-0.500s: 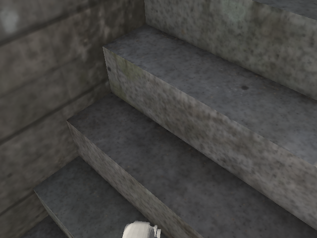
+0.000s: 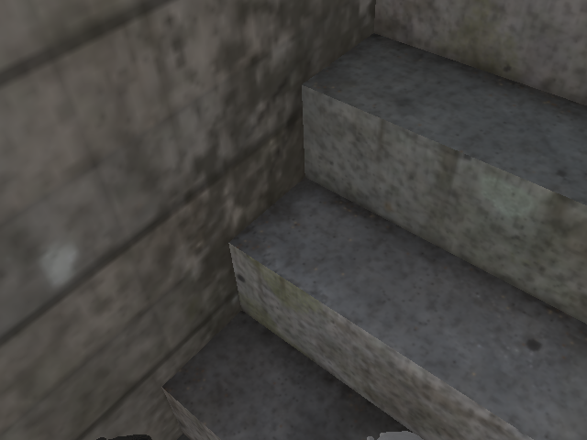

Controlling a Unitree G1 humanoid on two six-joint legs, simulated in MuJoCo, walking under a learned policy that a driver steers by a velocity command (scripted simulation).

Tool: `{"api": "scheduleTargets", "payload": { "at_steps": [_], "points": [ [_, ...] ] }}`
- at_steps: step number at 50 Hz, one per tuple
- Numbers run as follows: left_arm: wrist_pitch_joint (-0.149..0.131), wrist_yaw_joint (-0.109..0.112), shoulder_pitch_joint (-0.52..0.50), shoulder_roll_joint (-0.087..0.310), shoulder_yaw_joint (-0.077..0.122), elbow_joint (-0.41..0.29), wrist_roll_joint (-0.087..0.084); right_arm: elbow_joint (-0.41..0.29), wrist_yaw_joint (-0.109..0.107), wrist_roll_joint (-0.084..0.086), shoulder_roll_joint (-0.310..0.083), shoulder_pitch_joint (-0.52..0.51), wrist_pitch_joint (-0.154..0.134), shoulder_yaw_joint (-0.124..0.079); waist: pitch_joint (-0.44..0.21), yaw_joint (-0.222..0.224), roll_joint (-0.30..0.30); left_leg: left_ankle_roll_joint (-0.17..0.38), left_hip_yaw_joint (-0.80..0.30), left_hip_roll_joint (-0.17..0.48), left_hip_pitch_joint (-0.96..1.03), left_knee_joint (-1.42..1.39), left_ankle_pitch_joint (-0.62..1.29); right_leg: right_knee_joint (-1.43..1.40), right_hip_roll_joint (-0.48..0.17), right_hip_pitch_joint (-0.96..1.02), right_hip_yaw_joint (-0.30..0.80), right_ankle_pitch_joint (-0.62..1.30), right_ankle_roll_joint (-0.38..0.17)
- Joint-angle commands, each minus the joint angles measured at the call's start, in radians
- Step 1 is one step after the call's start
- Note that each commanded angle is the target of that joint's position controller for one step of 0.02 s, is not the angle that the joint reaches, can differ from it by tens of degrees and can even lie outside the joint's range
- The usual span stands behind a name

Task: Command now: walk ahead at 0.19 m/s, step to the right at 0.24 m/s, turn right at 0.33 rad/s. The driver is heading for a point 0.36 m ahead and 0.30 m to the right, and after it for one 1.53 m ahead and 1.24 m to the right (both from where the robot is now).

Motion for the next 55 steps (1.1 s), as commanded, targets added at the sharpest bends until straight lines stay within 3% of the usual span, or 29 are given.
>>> {"api": "scheduleTargets", "payload": {
  "at_steps": [1,6,8,14,18,21,22,23,24,25,27,33,35,36,37,39,41,42,44,45,47,48,49,50,51,52,53,54,55],
  "points": [
    [0.057,0.047,0.101,-0.038,-0.021,-0.016,0.023,-0.079,-0.005,-0.002,0.004,-0.066,-0.046,0.011,0.045,0.08,-0.111,-0.099,-0.319,0.311,-0.134,-0.409,0.398,0.399,0.053,-0.003,-0.03,-0.09,0.018],
    [0.078,0.038,-0.024,-0.032,-0.037,-0.061,0.029,-0.086,-0.042,-0.01,-0.014,0.182,-0.006,0.016,0.008,0.002,0.035,-0.202,-0.213,0.226,0.252,-0.32,0.504,0.462,0.068,-0.29,-0.039,-0.096,0.017],
    [0.103,0.033,-0.125,-0.018,-0.032,-0.104,0.084,-0.101,-0.069,-0.007,-0.023,0.268,0.002,0.012,0.013,-0.032,0.006,-0.211,-0.222,0.252,0.352,-0.303,0.745,0.447,0.058,-0.353,-0.086,-0.136,0.041],
    [0.146,0.005,-0.267,-0.029,-0.037,-0.196,0.097,-0.102,-0.105,0.006,-0.041,0.449,0.002,-0.018,0.094,-0.052,0.078,-0.258,-0.217,0.333,0.518,-0.372,0.996,0.397,0.014,-0.491,-0.134,-0.203,0.031],
    [0.143,-0.004,-0.147,-0.002,-0.057,-0.208,-0.016,-0.222,-0.115,0.052,-0.098,0.188,0.026,-0.032,0.043,0.115,0.204,-0.311,-0.004,0.221,0.154,-0.421,1.718,-0.4,0.027,0.237,-0.321,-0.371,-0.034],
    [0.196,0.018,0.186,0.124,-0.008,-0.117,0.001,-0.358,-0.142,0.083,-0.256,0.123,0.032,-0.089,-0.165,0.146,0.274,-0.297,-0.109,0.274,0.266,-0.09,2.208,-0.899,0.2,0.628,-0.409,-0.816,-0.086],
    [0.175,0.01,0.199,0.173,0.017,-0.124,0.021,-0.389,-0.12,0.095,-0.285,0.137,0.044,-0.114,-0.152,0.156,0.074,-0.289,-0.138,0.221,0.199,0.31,1.821,-1.044,0.135,0.69,-0.29,-0.543,-0.175],
    [0.148,0.016,0.254,0.132,0.015,-0.111,0.003,-0.49,-0.086,0.093,-0.262,-0.058,0.05,-0.11,-0.178,0.245,-0.217,-0.252,-0.181,0.043,-0.264,0.805,0.604,-1.156,0.027,0.935,0.051,-0.159,-0.339],
    [0.132,0.043,0.098,0.12,0.021,-0.141,0.001,-0.582,-0.057,0.024,-0.125,-0.209,0.056,-0.08,-0.059,0.148,-0.152,-0.248,-0.378,-0.01,-0.461,1.182,0.031,-1.323,-0.032,0.735,0.416,-0.154,-0.364],
    [0.105,0.048,0.07,0.135,0.026,-0.191,0.052,-0.672,-0.037,-0.015,-0.057,-0.244,0.06,-0.065,-0.013,0.106,-0.045,-0.228,-0.527,-0.014,-0.51,1.418,-0.07,-1.259,-0.124,0.534,0.65,-0.134,-0.377],
    [0.07,0.073,-0.131,0.123,0.026,-0.211,0.107,-0.656,-0.014,-0.046,-0.017,0.044,0.065,-0.054,0.141,-0.167,0.174,-0.142,-0.702,0.038,-0.278,1.334,-0.136,-1.077,-0.143,-0.013,0.529,-0.141,-0.199],
    [-0.022,0.018,-0.252,0.061,-0.001,-0.136,0.106,-0.519,-0.045,0.046,-0.088,0.201,0.07,-0.049,0.052,-0.277,0.057,-0.208,-0.249,0.085,-0.034,0.566,0.111,-0.911,0.05,0.019,-0.004,0.044,-0.062],
    [-0.001,-0.001,-0.385,0.055,0.001,-0.143,0.09,-0.404,-0.036,0.082,-0.057,0.446,0.019,-0.028,-0.092,-0.458,0.111,-0.128,-0.223,0.145,0.624,-0.436,0.892,-0.609,0.231,-0.12,-0.185,-0.429,0.031],
    [0.024,-0.001,-0.327,0.054,0.011,-0.152,0.102,-0.352,-0.029,0.142,-0.056,0.384,-0.004,-0.027,-0.061,-0.388,0.1,-0.13,-0.256,0.186,0.572,-0.708,1.094,-0.326,0.223,0.047,-0.139,-0.665,-0.005],
    [0.021,-0.01,-0.266,0.073,0.019,-0.216,0.091,-0.381,-0.021,0.074,-0.043,0.182,-0.016,-0.017,-0.013,-0.245,-0.001,-0.088,-0.313,0.279,0.533,-0.8,1.159,0.024,0.227,0.051,-0.073,-0.692,0.002],
    [-0.01,-0.01,-0.396,-0.046,-0.027,-0.493,0.073,-0.342,-0.028,-0.015,-0.172,0.193,-0.052,-0.035,-0.167,-0.098,0.251,-0.014,-0.524,0.434,0.998,-0.344,2.161,0.703,0.182,-0.438,0.105,-0.813,0.083],
    [-0.009,0.007,-0.463,-0.072,-0.061,-0.496,0.131,-0.307,-0.011,-0.04,-0.146,0.242,-0.069,-0.051,-0.085,-0.098,0.074,0.029,-0.552,0.496,1.125,-0.308,1.95,0.792,0.135,-0.89,0.128,-0.935,0.064],
    [0.019,-0.009,-0.559,-0.07,-0.061,-0.537,0.15,-0.288,-0.024,-0.032,-0.156,0.227,-0.063,-0.065,-0.045,-0.091,-0.019,-0.003,-0.472,0.482,1.019,-0.383,1.842,0.729,0.084,-0.874,0.077,-0.96,0.057],
    [0.087,-0.032,-0.36,0.03,-0.047,-0.649,0.141,-0.45,-0.055,0.042,-0.298,-0.301,-0.054,-0.094,0.022,0.163,-0.099,-0.098,-0.376,0.596,0.369,-0.568,1.855,-0.145,-0.189,-0.262,0.15,-0.716,0.001],
    [0.137,-0.032,-0.146,0.086,-0.028,-0.549,0.131,-0.491,-0.039,0.079,-0.355,-0.486,-0.049,-0.111,-0.213,0.242,-0.163,-0.164,-0.188,0.426,0.114,-0.546,2.118,-0.459,-0.092,0.402,-0.049,-0.449,-0.028],
    [0.16,-0.054,-0.185,0.154,0.02,-0.457,0.058,-0.465,0.001,0.126,-0.393,-0.17,-0.09,-0.121,-0.546,0.036,-0.007,-0.222,-0.361,0.275,-0.04,-0.239,2.292,-0.739,0.051,1.143,-0.004,-0.399,-0.043],
    [0.168,-0.036,-0.028,0.196,0.049,-0.417,0.023,-0.447,0.032,0.104,-0.46,-0.119,-0.088,-0.134,-0.72,0.108,0.015,-0.25,-0.426,0.215,-0.228,0.171,1.65,-0.963,-0.063,1.404,0.269,-0.28,-0.115],
    [0.157,-0.021,0.051,0.183,0.053,-0.37,0.005,-0.448,0.047,0.056,-0.423,-0.137,-0.059,-0.132,-0.792,0.167,-0.052,-0.214,-0.378,0.008,-0.216,0.681,0.431,-1.241,-0.091,1.315,0.406,-0.095,-0.197],
    [0.12,-0.029,-0.032,0.159,0.068,-0.319,0.031,-0.456,0.037,0.011,-0.228,-0.077,-0.033,-0.093,-0.826,0.034,-0.053,-0.21,-0.572,-0.06,-0.387,1.174,0.235,-1.273,-0.118,1.36,0.449,-0.198,-0.206],
    [0.096,-0.05,0.029,0.153,0.077,-0.215,0.056,-0.48,0.008,0.026,-0.089,-0.111,-0.024,-0.041,-0.8,0.037,-0.041,-0.209,-0.628,-0.105,-0.521,1.434,0.203,-1.122,-0.18,1.378,0.357,0.012,-0.172],
    [0.092,-0.058,0.031,0.138,0.072,-0.147,0.054,-0.528,-0.019,0.033,0.017,-0.163,0.001,-0.019,-0.564,-0.016,-0.032,-0.199,-0.581,-0.081,-0.635,1.455,0.274,-1.176,-0.185,1.164,0.281,0.128,-0.132],
    [0.103,-0.141,0.222,-0.024,-0.048,-0.08,0.163,-0.474,0.1,0.069,-0.06,0.039,0.081,-0.043,-0.193,0.029,0.045,-0.053,-0.907,-0.152,-0.826,1.183,0.591,-1.405,-0.057,0.817,0.378,-0.128,-0.087],
    [0.056,-0.145,-0.031,0.056,-0.046,-0.151,0.065,-0.54,0.132,0.003,-0.103,-0.021,0.091,-0.034,-0.049,-0.117,0.028,-0.097,-0.692,-0.031,-0.787,1.088,0.506,-1.419,-0.073,0.526,0.388,-0.373,-0.085],
    [0.049,-0.131,-0.156,0.119,-0.032,-0.146,0.052,-0.556,0.139,-0.009,-0.114,-0.052,0.105,-0.04,-0.083,-0.148,-0.001,-0.125,-0.658,-0.027,-0.694,1.084,0.462,-1.495,-0.009,0.405,0.332,-0.505,-0.075]
  ]
}}
Keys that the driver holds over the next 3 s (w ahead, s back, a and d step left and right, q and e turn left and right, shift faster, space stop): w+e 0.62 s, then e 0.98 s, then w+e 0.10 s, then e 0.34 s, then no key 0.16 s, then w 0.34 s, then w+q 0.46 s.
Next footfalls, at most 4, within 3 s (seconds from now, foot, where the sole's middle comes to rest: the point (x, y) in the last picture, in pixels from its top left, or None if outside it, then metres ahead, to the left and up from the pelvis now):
0.40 right None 0.26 -0.03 -0.52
0.76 left None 0.28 0.24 -0.74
1.00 right None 0.39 -0.06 -0.51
1.66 left None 0.35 0.26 -0.73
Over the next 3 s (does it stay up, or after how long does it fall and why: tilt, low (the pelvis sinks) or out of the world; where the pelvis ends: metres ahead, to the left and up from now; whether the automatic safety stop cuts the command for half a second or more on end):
stays up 0.13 -0.20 0.20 its command is cut before an obstacle from the start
